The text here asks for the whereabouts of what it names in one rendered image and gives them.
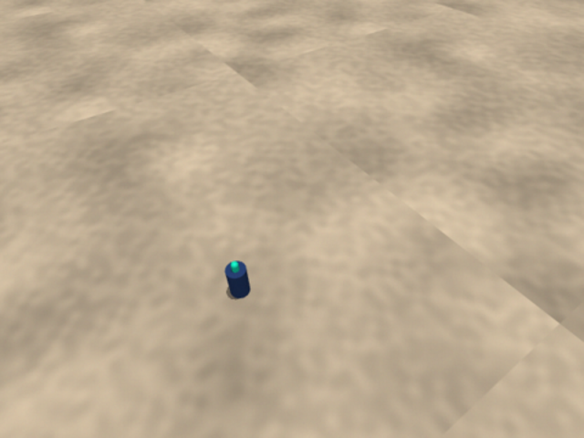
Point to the bottle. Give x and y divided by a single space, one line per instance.
237 279

